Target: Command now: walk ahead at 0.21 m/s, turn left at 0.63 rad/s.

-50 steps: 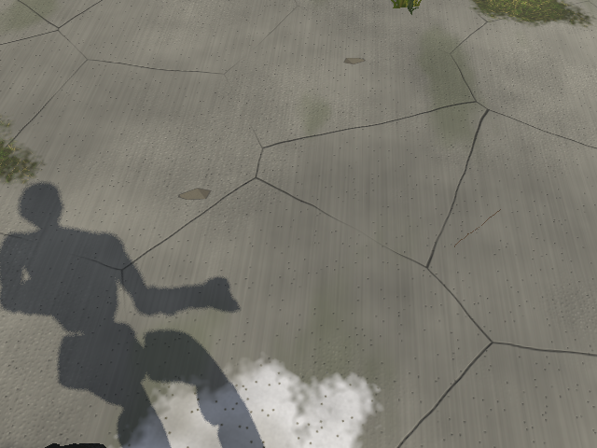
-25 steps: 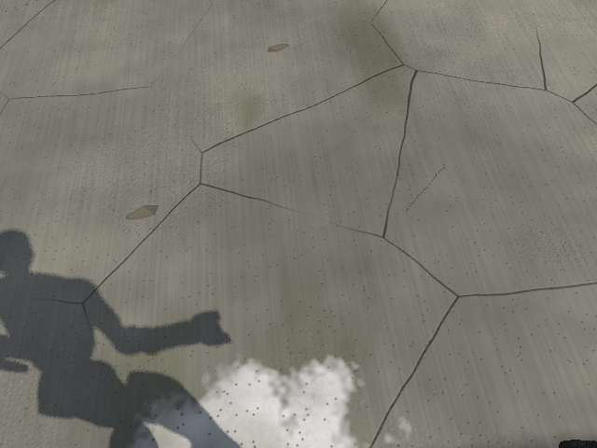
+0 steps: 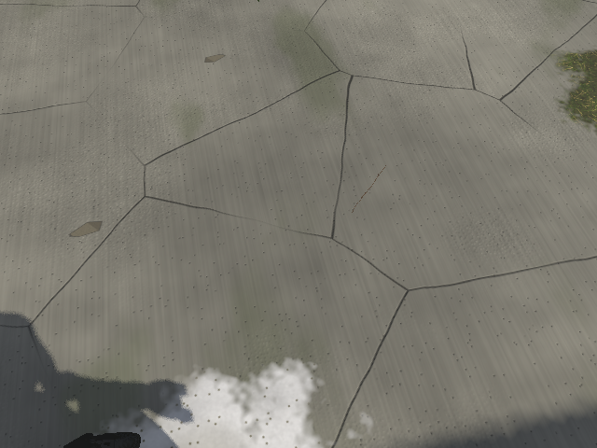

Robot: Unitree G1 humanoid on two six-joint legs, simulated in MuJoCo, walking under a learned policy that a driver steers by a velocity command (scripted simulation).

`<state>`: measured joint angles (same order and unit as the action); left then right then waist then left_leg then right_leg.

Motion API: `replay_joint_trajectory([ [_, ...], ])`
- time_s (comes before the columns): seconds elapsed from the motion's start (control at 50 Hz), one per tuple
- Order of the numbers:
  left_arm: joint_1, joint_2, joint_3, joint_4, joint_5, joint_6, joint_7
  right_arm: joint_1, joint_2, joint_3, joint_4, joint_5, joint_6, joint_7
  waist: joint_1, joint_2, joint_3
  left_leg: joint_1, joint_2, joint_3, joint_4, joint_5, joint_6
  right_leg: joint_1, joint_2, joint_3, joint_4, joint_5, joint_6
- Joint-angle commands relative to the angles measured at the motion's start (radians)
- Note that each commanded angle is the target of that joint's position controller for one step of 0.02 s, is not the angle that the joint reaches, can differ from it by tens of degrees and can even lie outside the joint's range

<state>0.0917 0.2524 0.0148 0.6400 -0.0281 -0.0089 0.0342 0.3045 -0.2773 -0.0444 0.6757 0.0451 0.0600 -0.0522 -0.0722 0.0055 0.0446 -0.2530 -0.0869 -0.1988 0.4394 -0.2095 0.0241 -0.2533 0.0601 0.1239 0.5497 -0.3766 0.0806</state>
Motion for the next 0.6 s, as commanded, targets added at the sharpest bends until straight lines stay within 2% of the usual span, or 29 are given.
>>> replay_joint_trajectory([
  [0.02, 0.232, 0.145, 0.058, 0.007, -0.009, -0.027, -0.01, -0.119, -0.138, -0.046, -0.113, 0.02, -0.011, -0.009, 0.159, 0.058, -0.183, -0.196, 0.124, -0.26, 0.005, -0.325, 0.099, 0.376, -0.107, 0.026, -0.237, 0.149, -0.096],
  [0.04, 0.251, 0.201, 0.066, -0.006, 0.008, -0.018, -0.003, -0.073, -0.045, -0.023, -0.116, 0.007, -0.022, 0.004, 0.15, -0.146, -0.167, -0.422, -0.009, -0.042, 0.31, -0.428, 0.03, 0.483, -0.342, 0.281, -0.27, -0.097, -0.175],
  [0.06, 0.196, 0.241, 0.078, -0.028, 0.061, -0.03, -0.016, -0.115, -0.075, -0.032, -0.159, 0.005, -0.048, 0.009, 0.138, -0.228, -0.049, -0.581, 0.037, 0.009, 0.463, -0.338, 0.012, 0.311, -0.468, 0.485, -0.358, -0.285, -0.245],
  [0.08, 0.117, 0.197, 0.067, -0.057, 0.062, -0.049, -0.015, -0.116, -0.122, -0.043, -0.154, 0.003, -0.06, 0.017, 0.108, -0.203, 0.01, -0.602, 0.096, 0.022, 0.567, -0.247, -0.003, 0.262, -0.441, 0.448, -0.374, -0.318, -0.242],
  [0.1, 0.081, 0.148, 0.053, -0.063, 0.046, -0.061, -0.013, -0.083, -0.147, -0.054, -0.131, 0.0, -0.06, 0.024, 0.093, -0.185, 0.03, -0.621, 0.105, 0.033, 0.62, -0.177, -0.02, 0.267, -0.385, 0.353, -0.369, -0.267, -0.206],
  [0.12, 0.07, 0.123, 0.043, -0.069, 0.038, -0.066, -0.012, -0.041, -0.153, -0.06, -0.106, -0.007, -0.057, 0.031, 0.079, -0.17, 0.019, -0.604, 0.119, 0.049, 0.666, -0.121, -0.033, 0.266, -0.342, 0.26, -0.358, -0.196, -0.175],
  [0.14, 0.088, 0.112, 0.037, -0.061, 0.037, -0.073, -0.011, -0.034, -0.142, -0.058, -0.1, -0.008, -0.058, 0.042, 0.087, -0.171, 0.033, -0.602, 0.134, 0.075, 0.712, -0.057, -0.043, 0.243, -0.316, 0.181, -0.362, -0.124, -0.17],
  [0.18, 0.131, 0.134, 0.04, -0.04, 0.048, -0.088, -0.011, -0.061, -0.129, -0.051, -0.113, -0.005, -0.064, 0.054, 0.106, -0.156, 0.056, -0.595, 0.169, 0.099, 0.73, 0.053, -0.046, 0.187, -0.286, 0.071, -0.395, -0.038, -0.173],
  [0.2, 0.191, 0.154, 0.043, -0.018, 0.065, -0.071, -0.023, -0.173, -0.125, -0.052, -0.126, -0.089, -0.035, 0.095, 0.126, -0.041, 0.063, -0.537, 0.104, 0.125, 0.698, 0.079, -0.046, 0.085, -0.266, 0.02, -0.429, 0.043, -0.154],
  [0.22, 0.2, 0.174, 0.05, -0.004, 0.063, -0.069, -0.024, -0.186, -0.112, -0.05, -0.138, -0.085, -0.025, 0.117, 0.124, -0.08, 0.071, -0.533, 0.098, 0.126, 0.675, 0.117, -0.047, 0.09, -0.253, -0.027, -0.434, 0.091, -0.143],
  [0.26, 0.196, 0.167, 0.049, 0.004, 0.055, -0.076, -0.02, -0.17, -0.116, -0.052, -0.121, -0.066, -0.017, 0.138, 0.115, -0.137, 0.063, -0.553, 0.111, 0.131, 0.631, 0.165, -0.048, 0.133, -0.255, -0.084, -0.443, 0.123, -0.142],
  [0.3, 0.215, 0.167, 0.051, 0.021, 0.052, -0.083, -0.015, -0.201, -0.119, -0.05, -0.125, -0.065, -0.021, 0.148, 0.123, -0.129, 0.06, -0.561, 0.13, 0.149, 0.555, 0.183, -0.038, 0.188, -0.277, -0.111, -0.458, 0.116, -0.155],
  [0.32, 0.245, 0.175, 0.059, 0.041, 0.059, -0.086, -0.008, -0.22, -0.112, -0.046, -0.127, -0.072, -0.021, 0.152, 0.139, -0.128, 0.049, -0.541, 0.138, 0.184, 0.583, 0.178, -0.029, 0.215, -0.285, -0.143, -0.45, 0.161, -0.16],
  [0.36, 0.319, 0.165, 0.059, 0.08, 0.061, -0.096, -0.007, -0.264, -0.091, -0.032, -0.143, -0.079, -0.029, 0.151, 0.152, -0.087, 0.065, -0.514, 0.136, 0.148, 0.474, 0.135, 0.008, 0.247, -0.309, -0.138, -0.464, 0.15, -0.188],
  [0.38, 0.352, 0.166, 0.06, 0.101, 0.064, -0.099, -0.009, -0.302, -0.089, -0.027, -0.158, -0.08, -0.032, 0.151, 0.158, -0.083, 0.083, -0.516, 0.13, 0.154, 0.431, 0.094, 0.028, 0.277, -0.33, -0.127, -0.481, 0.146, -0.209],
  [0.42, 0.379, 0.187, 0.064, 0.138, 0.061, -0.088, -0.005, -0.34, -0.103, -0.025, -0.177, -0.081, -0.036, 0.145, 0.142, -0.077, 0.094, -0.504, 0.126, 0.188, 0.352, -0.017, 0.056, 0.357, -0.363, -0.121, -0.468, 0.282, -0.251],
  [0.44, 0.374, 0.203, 0.068, 0.148, 0.061, -0.076, -0.006, -0.325, -0.105, -0.022, -0.172, -0.084, -0.039, 0.142, 0.121, -0.089, 0.09, -0.473, 0.138, 0.221, 0.314, -0.067, 0.065, 0.388, -0.365, -0.115, -0.436, 0.417, -0.27],
  [0.46, 0.352, 0.222, 0.072, 0.158, 0.06, -0.081, -0.007, -0.229, -0.127, -0.034, -0.143, -0.099, -0.045, 0.131, 0.053, -0.103, 0.044, -0.36, 0.147, 0.21, 0.357, 0.009, 0.1, 0.388, -0.382, -0.141, -0.334, 0.74, -0.261],
  [0.48, 0.275, 0.231, 0.07, 0.14, 0.053, -0.079, -0.014, -0.085, -0.137, -0.04, -0.097, -0.094, -0.053, 0.119, -0.031, -0.096, -0.036, -0.117, 0.103, 0.229, 0.287, -0.033, 0.123, 0.288, -0.337, -0.203, -0.199, 0.977, -0.238],
  [0.5, 0.274, 0.25, 0.076, 0.142, 0.043, -0.076, -0.019, 0.1, -0.155, -0.056, -0.03, -0.096, -0.065, 0.106, -0.101, -0.092, -0.118, 0.192, 0.045, 0.256, 0.28, -0.088, 0.133, 0.123, -0.317, -0.199, 0.027, 1.092, -0.246],
  [0.52, 0.217, 0.252, 0.08, 0.134, 0.031, -0.081, -0.028, 0.351, -0.2, -0.082, 0.039, -0.112, -0.073, 0.089, -0.246, -0.028, -0.199, 0.515, 0.078, 0.207, 0.186, -0.125, 0.151, -0.117, -0.26, -0.204, 0.385, 0.926, -0.231],
  [0.54, 0.385, 0.043, 0.027, 0.094, 0.03, -0.076, -0.047, 0.229, -0.3, -0.084, -0.002, -0.119, -0.094, 0.082, -0.049, 0.383, -0.294, 0.732, 0.415, -0.227, 0.091, -0.296, 0.173, -0.472, -0.064, -0.142, 0.791, -0.187, -0.197],
  [0.56, 0.203, 0.099, 0.045, 0.069, 0.018, -0.081, -0.035, 0.178, -0.221, -0.071, -0.044, -0.086, -0.103, 0.069, -0.122, 0.199, -0.196, 0.455, 0.434, -0.338, -0.053, -0.054, 0.147, -0.523, -0.008, -0.01, 0.866, -0.048, -0.187],
  [0.58, 0.187, 0.138, 0.062, 0.065, 0.003, -0.073, -0.033, 0.113, -0.193, -0.061, -0.033, -0.095, -0.105, 0.07, -0.051, 0.105, -0.128, 0.36, 0.43, -0.192, -0.063, 0.019, 0.14, -0.499, -0.054, 0.01, 0.868, 0.069, -0.184],
  [0.6, 0.236, 0.148, 0.065, 0.096, 0.007, -0.059, -0.039, 0.055, -0.146, -0.048, -0.031, -0.084, -0.115, 0.081, 0.012, 0.064, -0.1, 0.285, 0.41, -0.119, -0.089, -0.01, 0.138, -0.468, -0.104, -0.014, 0.8, 0.12, -0.18],
])
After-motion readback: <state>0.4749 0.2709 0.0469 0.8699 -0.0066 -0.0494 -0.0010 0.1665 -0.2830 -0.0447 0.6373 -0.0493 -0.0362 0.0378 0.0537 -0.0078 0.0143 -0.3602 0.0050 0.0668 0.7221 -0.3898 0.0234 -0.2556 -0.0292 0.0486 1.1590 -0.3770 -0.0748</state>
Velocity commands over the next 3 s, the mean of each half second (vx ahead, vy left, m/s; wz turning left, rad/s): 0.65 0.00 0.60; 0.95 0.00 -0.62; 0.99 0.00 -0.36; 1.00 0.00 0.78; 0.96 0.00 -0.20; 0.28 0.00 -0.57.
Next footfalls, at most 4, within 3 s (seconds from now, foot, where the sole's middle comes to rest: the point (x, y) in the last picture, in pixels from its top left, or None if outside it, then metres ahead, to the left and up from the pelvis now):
0.02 right None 0.02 -0.11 -0.78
0.50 left None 0.19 0.20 -0.78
1.02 right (231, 413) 0.61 0.16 -0.97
1.36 left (196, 274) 1.04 0.26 -0.97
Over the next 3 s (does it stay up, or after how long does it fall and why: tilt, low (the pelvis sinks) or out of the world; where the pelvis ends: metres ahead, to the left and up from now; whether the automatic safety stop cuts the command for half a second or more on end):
stays up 2.14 0.26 -0.20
